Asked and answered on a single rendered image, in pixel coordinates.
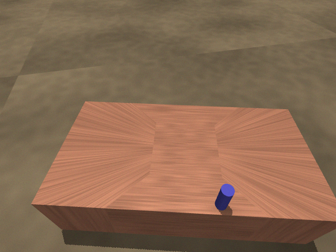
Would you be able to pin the can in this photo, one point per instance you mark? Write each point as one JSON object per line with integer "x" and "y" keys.
{"x": 225, "y": 195}

